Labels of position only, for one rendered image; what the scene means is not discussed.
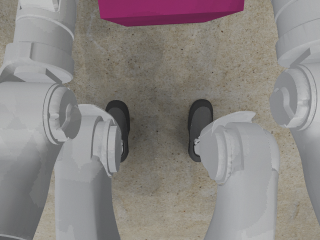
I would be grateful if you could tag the robot left thigh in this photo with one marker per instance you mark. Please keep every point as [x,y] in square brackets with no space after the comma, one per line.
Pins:
[83,182]

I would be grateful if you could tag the left robot upper arm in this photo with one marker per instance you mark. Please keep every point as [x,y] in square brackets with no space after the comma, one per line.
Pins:
[36,119]

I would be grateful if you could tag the robot thigh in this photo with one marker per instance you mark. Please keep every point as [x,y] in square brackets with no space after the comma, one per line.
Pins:
[238,155]
[83,182]

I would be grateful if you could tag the robot right thigh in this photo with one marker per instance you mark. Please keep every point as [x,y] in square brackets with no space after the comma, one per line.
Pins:
[238,155]

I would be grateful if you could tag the carton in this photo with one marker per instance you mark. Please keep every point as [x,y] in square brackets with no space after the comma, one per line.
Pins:
[132,13]

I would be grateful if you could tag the left robot forearm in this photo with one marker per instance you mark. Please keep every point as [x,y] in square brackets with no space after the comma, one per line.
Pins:
[41,51]

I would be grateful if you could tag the right robot forearm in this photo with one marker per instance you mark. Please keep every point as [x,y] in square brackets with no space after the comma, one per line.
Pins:
[298,28]

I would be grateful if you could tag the right robot upper arm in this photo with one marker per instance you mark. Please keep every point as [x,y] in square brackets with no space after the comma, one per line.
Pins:
[295,104]

